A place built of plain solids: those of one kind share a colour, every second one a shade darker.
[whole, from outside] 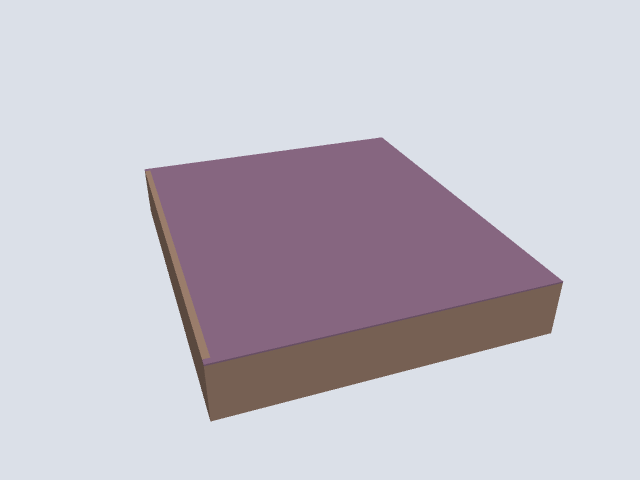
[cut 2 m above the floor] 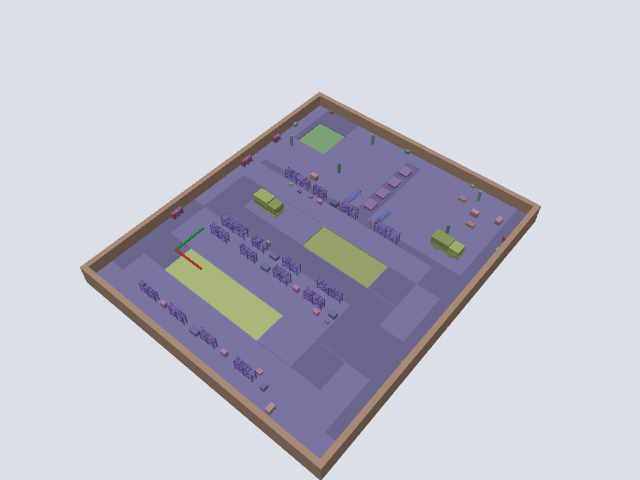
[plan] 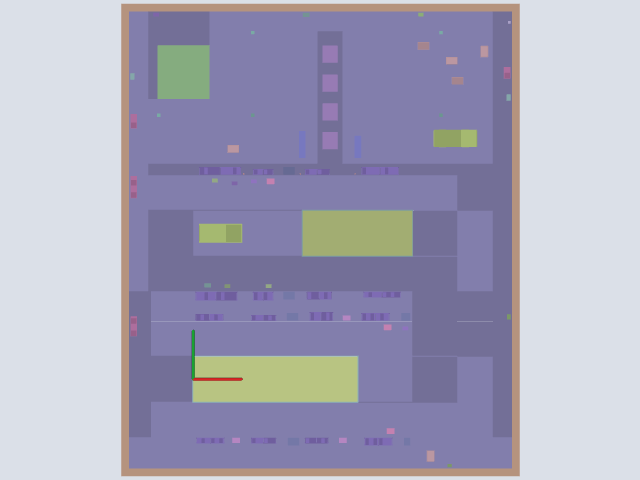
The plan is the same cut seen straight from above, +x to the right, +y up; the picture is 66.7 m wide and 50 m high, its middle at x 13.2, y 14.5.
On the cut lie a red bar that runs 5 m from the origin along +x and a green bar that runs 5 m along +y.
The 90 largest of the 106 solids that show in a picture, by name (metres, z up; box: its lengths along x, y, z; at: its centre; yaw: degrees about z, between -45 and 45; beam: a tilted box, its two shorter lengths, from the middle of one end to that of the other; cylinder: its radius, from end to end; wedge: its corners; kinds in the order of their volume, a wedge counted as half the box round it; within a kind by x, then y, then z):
{
 "floor_1": {"box": [2.0, 29.15, 1.4], "at": [-5.7, 23.73, -0.7]},
 "floor_2": {"box": [2.3, 15.2, 1.4], "at": [-5.55, 1.55, -0.7]},
 "floor_3": {"box": [0.98, 9.12, 1.4], "at": [-4.21, 33.74, -0.7]},
 "floor_4": {"box": [4.7, 4.7, 1.4], "at": [-2.35, 15.2, -0.7]},
 "floor_5": {"box": [4.3, 0.1, 1.4], "at": [-2.25, -2.4, -0.7]},
 "floor_6": {"box": [4.3, 4.7, 1.4], "at": [-2.25, 0.0, -0.7]},
 "floor_7": {"box": [4.3, 0.1, 1.4], "at": [-2.25, 2.4, -0.7]},
 "floor_8": {"box": [5.4, 3.52, 1.4], "at": [-1.02, 36.54, -0.7]},
 "floor_9": {"box": [16.0, 0.1, 1.4], "at": [3.3, 12.8, -0.7]},
 "floor_10": {"box": [16.0, 0.1, 1.4], "at": [3.3, 17.6, -0.7]},
 "floor_11": {"box": [17.65, 6.73, 1.4], "at": [4.12, 25.81, -0.7]},
 "floor_12": {"box": [11.3, 4.7, 1.4], "at": [5.65, 15.2, -0.7]},
 "floor_13": {"box": [11.27, 9.12, 1.4], "at": [7.32, 33.74, -0.7]},
 "floor_14": {"box": [27.5, 3.6, 1.4], "at": [9.05, 10.95, -0.7]},
 "floor_15": {"box": [27.2, 3.6, 1.4], "at": [9.2, 4.25, -0.7]},
 "floor_16": {"box": [27.2, 3.1, 1.4], "at": [9.2, 7.6, -0.7]},
 "floor_17": {"box": [32.2, 3.6, 1.4], "at": [11.4, 19.45, -0.7]},
 "floor_18": {"box": [39.9, 3.25, 1.4], "at": [13.25, -7.67, -0.7]},
 "floor_19": {"box": [35.9, 1.2, 1.4], "at": [13.25, 21.85, -0.7]},
 "floor_20": {"box": [35.6, 3.6, 1.4], "at": [13.4, -4.25, -0.7]},
 "floor_21": {"box": [2.6, 13.8, 1.4], "at": [14.25, 29.35, -0.7]},
 "floor_22": {"box": [2.6, 2.05, 1.4], "at": [14.25, 37.27, -0.7]},
 "floor_23": {"box": [5.6, 4.7, 1.4], "at": [20.0, 0.0, -0.7]},
 "floor_24": {"box": [10.3, 0.1, 1.4], "at": [22.35, -2.4, -0.7]},
 "floor_25": {"box": [10.3, 0.1, 1.4], "at": [22.35, 2.4, -0.7]},
 "floor_26": {"box": [15.65, 15.85, 1.4], "at": [23.38, 30.38, -0.7]},
 "floor_27": {"box": [4.7, 4.7, 1.4], "at": [25.15, 0.0, -0.7]},
 "floor_28": {"box": [4.7, 10.3, 1.4], "at": [25.15, 7.6, -0.7]},
 "floor_29": {"box": [4.6, 0.1, 1.4], "at": [25.2, 12.8, -0.7]},
 "floor_30": {"box": [4.6, 4.7, 1.4], "at": [25.2, 15.2, -0.7]},
 "floor_31": {"box": [4.6, 0.1, 1.4], "at": [25.2, 17.6, -0.7]},
 "floor_32": {"box": [3.7, 4.7, 1.4], "at": [29.35, 0.0, -0.7]},
 "floor_33": {"box": [3.7, 3.7, 1.4], "at": [29.35, 4.2, -0.7]},
 "floor_34": {"box": [3.7, 3.1, 1.4], "at": [29.35, 7.6, -0.7]},
 "floor_35": {"box": [3.7, 3.7, 1.4], "at": [29.35, 11.0, -0.7]},
 "floor_36": {"box": [3.7, 4.7, 1.4], "at": [29.35, 15.2, -0.7]},
 "floor_37": {"box": [3.7, 3.7, 1.4], "at": [29.35, 19.4, -0.7]},
 "floor_38": {"box": [2.0, 44.35, 1.4], "at": [32.2, 16.12, -0.7]},
 "wall_1": {"box": [0.8, 47.6, 7.5], "at": [-7.1, 14.5, 2.35]},
 "wall_2": {"box": [41.5, 0.8, 7.5], "at": [13.25, -9.7, 2.35]},
 "wall_3": {"box": [41.5, 0.8, 7.5], "at": [13.25, 38.7, 2.35]},
 "wall_4": {"box": [0.8, 47.6, 7.5], "at": [33.6, 14.5, 2.35]},
 "ceil_hall_1": {"box": [41.5, 49.2, 0.2], "at": [13.25, 14.5, 6.0]},
 "floor_pit_1": {"box": [17.1, 4.7, 1.4], "at": [8.55, 0.0, -0.7]},
 "floor_pit_2": {"box": [11.4, 4.7, 1.24], "at": [17.1, 15.2, -0.78]},
 "floor_washbay_1": {"box": [5.4, 5.6, 1.26], "at": [-1.02, 31.98, -0.77]},
 "vehicle_1": {"box": [2.7, 1.8, 1.03], "at": [2.05, 15.2, 1.35]},
 "vehicle_2": {"box": [4.5, 2.0, 0.22], "at": [2.85, 15.2, 0.11]},
 "vehicle_3": {"box": [4.3, 1.8, 0.62], "at": [2.85, 15.2, 0.53]},
 "vehicle_4": {"box": [1.6, 1.72, 0.73], "at": [4.2, 15.2, 1.2]},
 "vehicle_5": {"box": [2.8, 1.8, 1.03], "at": [26.5, 25.09, 1.51]},
 "vehicle_6": {"box": [4.4, 1.8, 0.62], "at": [27.3, 25.09, 0.69]},
 "vehicle_7": {"box": [1.6, 1.72, 0.73], "at": [28.7, 25.09, 1.36]},
 "floor_band_1": {"box": [17.2, 0.1, 1.4], "at": [8.5, 2.4, -0.7]},
 "floor_band_2": {"box": [17.3, 0.1, 1.4], "at": [8.55, -2.4, -0.7]},
 "floor_band_3": {"box": [0.1, 4.7, 1.4], "at": [11.35, 15.2, -0.7]},
 "floor_band_4": {"box": [11.5, 0.1, 1.4], "at": [17.05, 17.6, -0.7]},
 "floor_band_5": {"box": [11.6, 0.1, 1.4], "at": [17.1, 12.8, -0.7]},
 "floor_band_6": {"box": [0.1, 4.8, 1.4], "at": [17.15, 0.05, -0.7]},
 "floor_band_7": {"box": [0.1, 4.8, 1.4], "at": [22.85, 15.25, -0.7]},
 "stand_1": {"box": [1.2, 0.8, 0.6], "at": [9.96, 8.7, 0.3]},
 "stand_2": {"box": [1.2, 0.8, 0.6], "at": [9.96, 21.7, 0.3]},
 "stand_3": {"box": [1.2, 0.8, 0.6], "at": [10.34, 6.5, 0.3]},
 "stand_4": {"box": [1.2, 0.8, 0.6], "at": [10.44, -6.5, 0.3]},
 "stand_5": {"box": [0.94, 0.8, 0.6], "at": [22.13, 6.5, 0.3]},
 "stand_6": {"box": [0.64, 0.8, 0.6], "at": [22.28, -6.5, 0.3]},
 "pallet_1": {"box": [1.1, 0.7, 0.39], "at": [4.16, 23.99, 0.69]},
 "pallet_2": {"box": [1.16, 0.76, 0.34], "at": [23.98, 34.73, 0.31]},
 "pallet_3": {"box": [0.7, 1.1, 0.32], "at": [24.73, -8.01, 0.61]},
 "pallet_4": {"box": [1.1, 0.7, 0.33], "at": [26.93, 33.17, 0.71]},
 "pallet_5": {"box": [1.16, 0.76, 0.33], "at": [27.53, 31.09, 0.3]},
 "pallet_6": {"box": [0.7, 1.1, 0.29], "at": [30.32, 34.14, 0.69]},
 "cart_1": {"box": [0.8, 0.55, 0.82], "at": [4.46, -6.38, 0.51]},
 "cart_2": {"box": [0.8, 0.55, 0.82], "at": [15.58, -6.38, 0.51]},
 "cart_3": {"box": [0.8, 0.55, 0.82], "at": [15.98, 6.38, 0.51]},
 "lifttable_1": {"box": [1.6, 1.8, 0.07], "at": [14.25, 24.85, 0.58]},
 "lifttable_2": {"box": [1.6, 1.8, 0.07], "at": [14.25, 27.85, 0.58]},
 "lifttable_3": {"box": [1.6, 1.8, 0.07], "at": [14.25, 30.85, 0.58]},
 "lifttable_4": {"box": [1.6, 1.8, 0.07], "at": [14.25, 33.85, 0.58]},
 "rack_1": {"box": [2.05, 0.9, 0.05], "at": [1.32, 8.65, 1.86]},
 "rack_2": {"box": [2.05, 0.8, 0.05], "at": [1.73, 21.7, 1.6]},
 "rack_3": {"box": [2.05, 0.9, 0.05], "at": [3.48, 8.65, 1.86]},
 "rack_4": {"box": [2.05, 0.8, 0.05], "at": [3.88, 21.7, 1.6]},
 "rack_5": {"box": [1.81, 0.8, 0.05], "at": [18.5, 21.7, 1.81]},
 "rack_6": {"box": [1.81, 0.6, 0.05], "at": [18.7, 8.8, 1.53]},
 "rack_7": {"box": [1.81, 0.8, 0.05], "at": [20.41, 21.7, 1.81]},
 "drums_1": {"box": [0.7, 2.3, 0.12], "at": [-6.2, 20.01, 0.06]},
 "drums_2": {"box": [0.7, 1.2, 0.12], "at": [32.7, 31.91, 0.06]},
 "workbench_1": {"box": [0.7, 2.8, 0.05], "at": [11.35, 24.45, 0.88]},
 "workbench_2": {"box": [0.7, 2.3, 0.05], "at": [17.15, 24.2, 0.88]}
}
